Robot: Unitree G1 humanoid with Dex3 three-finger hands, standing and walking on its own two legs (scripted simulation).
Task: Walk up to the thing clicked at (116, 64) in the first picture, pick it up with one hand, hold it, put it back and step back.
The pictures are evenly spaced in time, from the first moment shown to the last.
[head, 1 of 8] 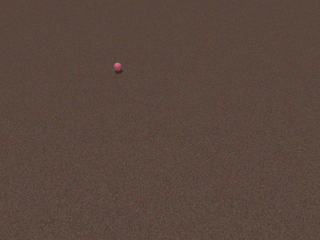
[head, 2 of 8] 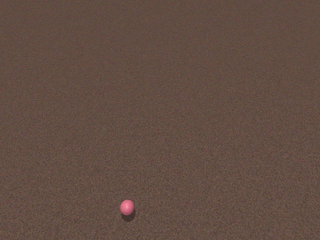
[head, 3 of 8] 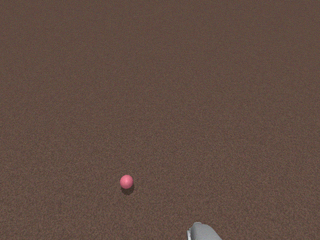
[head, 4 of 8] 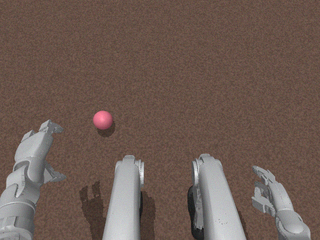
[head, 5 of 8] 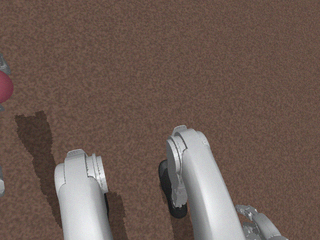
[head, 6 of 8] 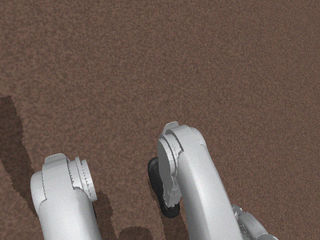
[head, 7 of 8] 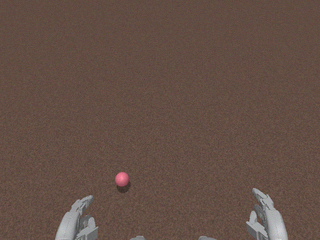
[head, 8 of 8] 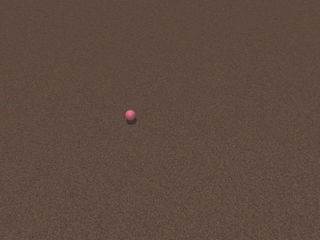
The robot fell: no
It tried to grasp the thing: yes
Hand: left
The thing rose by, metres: 0.69
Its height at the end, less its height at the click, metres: +0.00
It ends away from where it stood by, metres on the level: 0.11
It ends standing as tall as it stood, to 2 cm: yes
